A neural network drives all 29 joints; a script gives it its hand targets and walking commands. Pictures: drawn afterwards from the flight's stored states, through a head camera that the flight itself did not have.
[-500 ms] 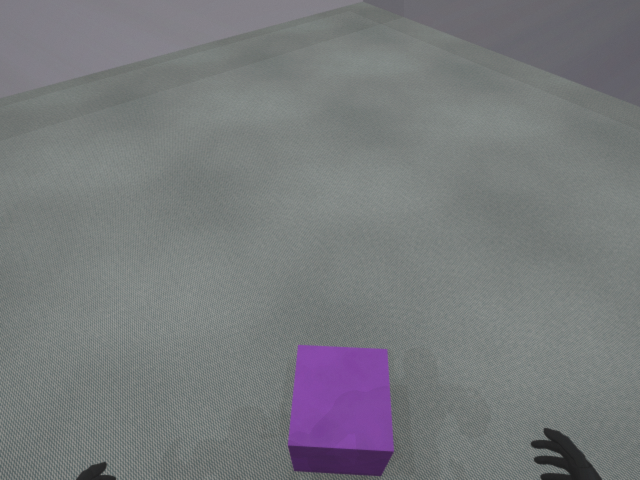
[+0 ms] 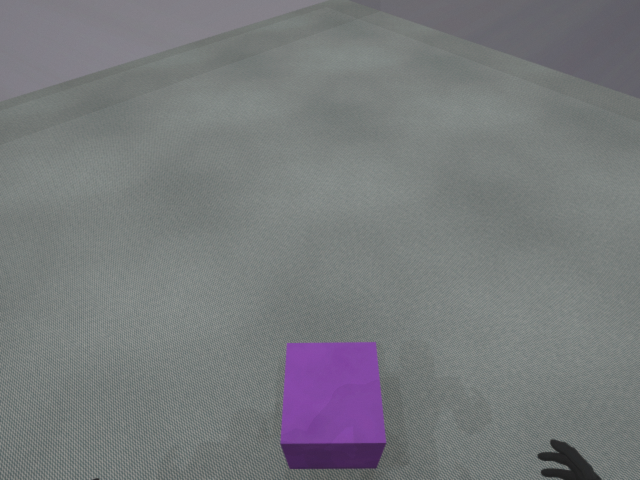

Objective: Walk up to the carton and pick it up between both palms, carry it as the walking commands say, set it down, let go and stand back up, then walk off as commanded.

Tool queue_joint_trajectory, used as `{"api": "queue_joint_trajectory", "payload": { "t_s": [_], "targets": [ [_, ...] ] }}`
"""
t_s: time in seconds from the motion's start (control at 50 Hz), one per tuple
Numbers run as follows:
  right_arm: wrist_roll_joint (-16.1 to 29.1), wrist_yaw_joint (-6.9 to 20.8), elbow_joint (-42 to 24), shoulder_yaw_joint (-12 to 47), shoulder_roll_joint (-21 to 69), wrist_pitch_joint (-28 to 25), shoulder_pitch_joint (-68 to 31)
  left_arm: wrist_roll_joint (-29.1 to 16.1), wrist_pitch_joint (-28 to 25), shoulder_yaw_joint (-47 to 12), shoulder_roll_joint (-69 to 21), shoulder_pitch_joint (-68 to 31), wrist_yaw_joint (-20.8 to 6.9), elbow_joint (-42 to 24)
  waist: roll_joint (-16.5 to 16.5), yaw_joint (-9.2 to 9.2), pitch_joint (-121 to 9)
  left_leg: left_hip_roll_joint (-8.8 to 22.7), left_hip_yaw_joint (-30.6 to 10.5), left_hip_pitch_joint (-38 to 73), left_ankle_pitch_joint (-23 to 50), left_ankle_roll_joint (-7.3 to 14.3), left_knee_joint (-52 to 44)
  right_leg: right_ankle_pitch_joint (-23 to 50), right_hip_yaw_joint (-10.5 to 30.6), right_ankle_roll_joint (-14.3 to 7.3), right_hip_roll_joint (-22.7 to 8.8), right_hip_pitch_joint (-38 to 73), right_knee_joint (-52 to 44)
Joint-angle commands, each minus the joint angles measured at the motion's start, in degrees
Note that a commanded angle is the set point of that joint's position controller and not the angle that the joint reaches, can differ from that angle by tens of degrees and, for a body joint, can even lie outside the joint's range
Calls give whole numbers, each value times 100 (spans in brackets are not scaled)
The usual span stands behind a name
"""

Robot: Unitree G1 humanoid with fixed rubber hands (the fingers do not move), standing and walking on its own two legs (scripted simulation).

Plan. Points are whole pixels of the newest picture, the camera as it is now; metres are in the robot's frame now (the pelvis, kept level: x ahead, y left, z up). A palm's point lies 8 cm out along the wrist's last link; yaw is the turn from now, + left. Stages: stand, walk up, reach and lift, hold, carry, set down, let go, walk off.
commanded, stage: walk up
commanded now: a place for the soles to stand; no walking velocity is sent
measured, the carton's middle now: (332, 406) +0.44 +0.00 -0.64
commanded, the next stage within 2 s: reach and lift in 1.62 s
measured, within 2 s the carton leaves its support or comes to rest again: neither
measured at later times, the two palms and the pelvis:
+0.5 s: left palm out of the picture +0.10 +0.33 -0.09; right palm out of the picture +0.12 -0.33 -0.10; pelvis +0.00 +0.00 -0.01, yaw -3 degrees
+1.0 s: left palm out of the picture +0.11 +0.33 -0.10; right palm out of the picture +0.10 -0.33 -0.10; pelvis +0.00 +0.01 -0.02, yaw -6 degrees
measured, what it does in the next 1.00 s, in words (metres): stands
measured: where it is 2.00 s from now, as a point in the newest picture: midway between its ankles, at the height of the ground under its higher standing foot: outside the picture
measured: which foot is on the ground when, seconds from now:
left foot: down 0.00-1.00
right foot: down 0.00-1.00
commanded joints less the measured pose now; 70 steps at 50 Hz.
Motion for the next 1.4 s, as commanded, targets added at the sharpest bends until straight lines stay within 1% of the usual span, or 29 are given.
{"api": "queue_joint_trajectory", "payload": {
  "t_s": [0.0, 0.44, 0.62, 0.66, 0.72, 0.74, 0.76, 0.78, 0.8, 0.82, 0.84, 0.86, 0.88, 0.9, 0.94, 0.96, 0.98, 1.0, 1.02, 1.04, 1.06, 1.08, 1.1, 1.12, 1.14, 1.18, 1.24, 1.3, 1.38],
  "targets": [
    [-1, -22, -371, -203, -995, -62, -341, 2, -47, 233, 1127, -16, 27, -260, -123, 11, -477, 784, -792, 373, 164, 221, -485, 1456, 508, -320, -627, -296, -325],
    [0, -23, -745, -306, -1044, -29, -226, 26, -68, 275, 1230, 247, 52, -566, -136, -19, -487, 876, -720, 289, -153, 307, -30, 1474, 906, -482, -521, -716, 51],
    [5, -30, -965, -358, -1118, -5, -184, 28, -76, 292, 1191, 495, 70, -691, 42, -5, -465, 1152, -699, 64, -125, 477, 92, 1353, 639, -429, -285, -767, 573],
    [16, -27, -1034, -359, -1079, 10, -219, 44, -91, 312, 1270, 545, 78, -734, -102, 15, -432, 961, -611, 0, -261, 346, 402, 1430, 988, -560, -436, -825, 323],
    [37, -22, -1096, -353, -961, 15, -174, 81, -131, 342, 1467, 612, 110, -816, -522, 15, -460, 510, -731, -35, -623, 80, 1034, 1391, 2152, -1011, -941, -992, -228],
    [35, -22, -1091, -352, -945, 3, -104, 87, -140, 338, 1482, 597, 121, -855, -568, -17, -457, 443, -850, -26, -706, 57, 1003, 1280, 2387, -1071, -1024, -1051, -320],
    [23, -22, -1066, -354, -950, -19, -19, 87, -145, 327, 1461, 528, 127, -888, -558, -78, -455, 451, -959, 31, -715, 82, 853, 1160, 2384, -1034, -1019, -1113, -326],
    [-2, -24, -1028, -366, -988, -55, 86, 76, -147, 303, 1387, 450, 128, -919, -449, -152, -486, 569, -1082, 231, -588, 155, 596, 1076, 2160, -908, -907, -1262, -202],
    [-21, -26, -991, -382, -1073, -96, 169, 57, -147, 266, 1274, 370, 120, -942, -251, -208, -529, 801, -1182, 538, -429, 277, 269, 1019, 1659, -696, -660, -1494, 51],
    [-39, -30, -968, -410, -1213, -130, 253, 21, -137, 242, 1144, 287, 108, -942, 42, -259, -505, 1189, -1328, 622, -269, 517, -165, 940, 917, -404, -252, -1574, 684],
    [-36, -44, -983, -410, -1292, -156, 308, -9, -109, 246, 1068, 352, 106, -911, 223, -233, -499, 1787, -1546, 504, 185, 829, -493, 672, 203, -188, 37, -1427, 1332],
    [-20, -46, -1028, -390, -1285, -170, 214, -11, -84, 280, 1085, 424, 108, -876, 333, -143, -445, 2146, -1661, 278, 958, 1102, -552, -564, -69, -118, 55, -1285, 1713],
    [-14, -42, -1045, -368, -1250, -178, 171, -21, -70, 303, 1074, 489, 102, -873, 420, -77, -366, 2276, -1614, 40, 1502, 1246, -486, -1432, -156, -132, -9, -1100, 1935],
    [-13, -50, -1056, -344, -1237, -185, 171, -16, -70, 308, 1010, 516, 72, -934, 447, -12, -267, 2199, -1394, -142, 1694, 1163, -318, -1567, -194, -173, -155, -891, 1652],
    [-5, -60, -1061, -269, -1137, -178, -10, 11, -117, 330, 905, 693, 12, -882, 600, 173, -205, 1621, -837, -466, 1332, 543, 61, -250, -235, -218, -215, -237, 360],
    [4, -52, -1054, -219, -1032, -159, 91, 62, -153, 361, 985, 654, 7, -883, 508, 144, -264, 1353, -709, -555, 904, 260, 224, 378, 21, -251, -234, -12, 45],
    [40, -32, -1095, -175, -889, -141, 163, 114, -211, 404, 1269, 553, 15, -941, -112, 51, -369, 958, -494, -793, 261, -12, 642, 862, 1089, -476, -869, 55, -186],
    [107, -28, -1092, -203, -916, -87, 178, 105, -248, 435, 1583, 670, 13, -940, -472, 42, -519, 542, -565, -618, -899, -157, 1124, 1394, 1993, -1027, -1437, -230, -381],
    [105, -36, -1046, -202, -896, -61, 165, 81, -245, 430, 1578, 727, 30, -897, -537, 58, -463, 396, -788, -534, -1348, -140, 1113, 1622, 2230, -1299, -1598, -362, -466],
    [86, -37, -994, -181, -862, -66, 238, 69, -237, 407, 1501, 557, 62, -912, -570, -13, -396, 379, -892, -528, -1288, -80, 942, 1689, 2079, -1307, -1591, -353, -426],
    [78, -46, -917, -169, -850, -104, 382, 44, -219, 373, 1410, 350, 91, -940, -573, -120, -423, 433, -984, -313, -675, 5, 566, 1705, 1815, -1135, -1469, -427, -338],
    [41, -57, -833, -190, -951, -164, 534, 2, -197, 294, 1219, 157, 86, -969, -421, -236, -457, 630, -1189, 138, -9, 131, 110, 1610, 1344, -788, -1212, -736, -183],
    [18, -57, -801, -199, -1131, -221, 512, -41, -171, 230, 1023, 93, 70, -970, -54, -180, -451, 951, -1359, 347, 373, 251, -269, 1280, 674, -423, -790, -875, 84],
    [21, -54, -785, -198, -1210, -252, 389, -71, -142, 229, 966, 95, 59, -883, 141, -93, -448, 1294, -1566, 242, 831, 458, -496, 914, 123, -202, -376, -688, 490],
    [50, -54, -765, -182, -1193, -248, 311, -72, -115, 234, 964, 96, 56, -815, 59, -37, -388, 1450, -1514, 174, 1338, 590, -438, 532, -70, -152, -264, -568, 520],
    [52, -59, -723, -164, -1154, -221, 172, -66, -118, 233, 979, 179, 38, -730, 244, 72, -403, 1276, -1182, -46, 1580, 523, -327, 778, -15, -198, -350, -176, 297],
    [69, -82, -664, -143, -1018, -168, 142, -31, -134, 270, 1116, 222, 30, -611, 163, 72, -585, 817, -788, 20, 1140, 189, -162, 1869, 273, -372, -680, 117, 118],
    [73, -65, -592, -128, -966, -135, 111, -26, -114, 244, 1092, 29, 48, -563, -42, 14, -551, 771, -797, 154, 774, 189, -257, 1815, 349, -386, -728, -21, -46],
    [62, -44, -493, -111, -982, -134, -3, -25, -98, 214, 1024, -126, 42, -457, -45, 16, -457, 832, -875, 185, 548, 235, -501, 1494, 271, -310, -654, -80, -208]
  ]
}}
